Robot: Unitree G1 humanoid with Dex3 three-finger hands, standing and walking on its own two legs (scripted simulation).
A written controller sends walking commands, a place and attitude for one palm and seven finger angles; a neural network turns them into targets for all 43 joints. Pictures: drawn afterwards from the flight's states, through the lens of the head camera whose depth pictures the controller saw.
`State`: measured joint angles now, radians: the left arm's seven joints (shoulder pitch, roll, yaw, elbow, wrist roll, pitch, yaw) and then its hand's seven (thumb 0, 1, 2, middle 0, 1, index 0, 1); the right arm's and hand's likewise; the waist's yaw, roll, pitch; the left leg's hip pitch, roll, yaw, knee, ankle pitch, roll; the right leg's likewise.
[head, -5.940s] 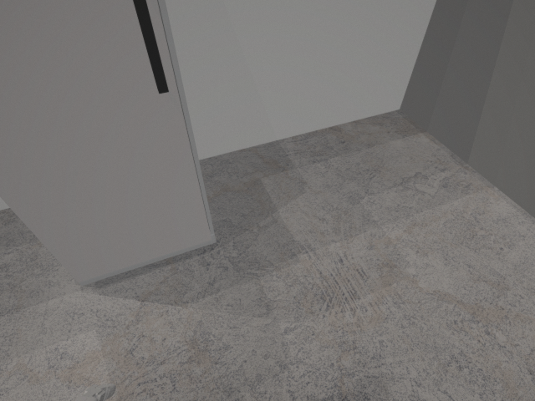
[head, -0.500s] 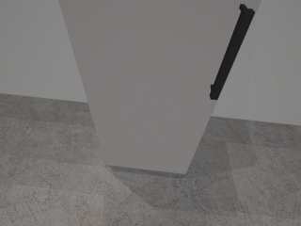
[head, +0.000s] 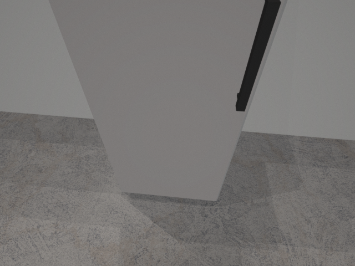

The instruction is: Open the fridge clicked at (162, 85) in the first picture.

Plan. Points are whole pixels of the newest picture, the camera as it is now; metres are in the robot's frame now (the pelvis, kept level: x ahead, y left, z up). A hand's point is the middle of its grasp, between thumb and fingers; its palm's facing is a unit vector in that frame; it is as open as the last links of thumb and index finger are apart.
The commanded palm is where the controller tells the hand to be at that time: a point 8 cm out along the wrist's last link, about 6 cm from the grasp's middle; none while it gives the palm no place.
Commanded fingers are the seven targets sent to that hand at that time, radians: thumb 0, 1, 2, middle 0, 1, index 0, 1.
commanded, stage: look again from close up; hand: right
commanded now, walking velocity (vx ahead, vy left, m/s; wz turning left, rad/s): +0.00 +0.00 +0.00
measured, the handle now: (252, 60) +0.55 -0.15 +0.20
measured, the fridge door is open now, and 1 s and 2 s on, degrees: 0 0 0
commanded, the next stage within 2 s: shuffle to correct the standing spot in 0.58 s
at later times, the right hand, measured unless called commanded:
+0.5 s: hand out of the picture +0.00 -0.21 -0.17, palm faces +0.00 +0.98 -0.20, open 7.4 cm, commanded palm none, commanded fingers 0.00 -0.90 -0.90 0.20 0.30 0.20 0.30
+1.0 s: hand out of the picture +0.00 -0.16 -0.18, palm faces +0.02 +0.98 -0.18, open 7.4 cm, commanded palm none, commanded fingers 0.00 -0.90 -0.90 0.20 0.30 0.20 0.30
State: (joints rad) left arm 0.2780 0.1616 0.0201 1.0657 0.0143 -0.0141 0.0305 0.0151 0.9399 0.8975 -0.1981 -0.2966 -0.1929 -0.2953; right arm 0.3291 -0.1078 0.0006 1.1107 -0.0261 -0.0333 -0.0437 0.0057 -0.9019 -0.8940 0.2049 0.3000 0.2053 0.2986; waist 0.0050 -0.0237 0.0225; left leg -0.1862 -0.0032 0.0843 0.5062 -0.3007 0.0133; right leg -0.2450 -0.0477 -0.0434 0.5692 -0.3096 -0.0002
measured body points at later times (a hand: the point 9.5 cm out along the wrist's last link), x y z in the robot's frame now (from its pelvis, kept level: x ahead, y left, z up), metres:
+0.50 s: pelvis +0.00 -0.03 +0.00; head +0.01 -0.03 +0.45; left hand +0.00 +0.20 -0.15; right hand +0.01 -0.26 -0.15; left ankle -0.02 +0.11 -0.73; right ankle +0.00 -0.11 -0.73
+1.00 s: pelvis +0.03 +0.01 +0.00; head +0.05 +0.01 +0.45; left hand +0.02 +0.23 -0.16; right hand +0.00 -0.22 -0.16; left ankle -0.02 +0.11 -0.73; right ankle +0.00 -0.11 -0.73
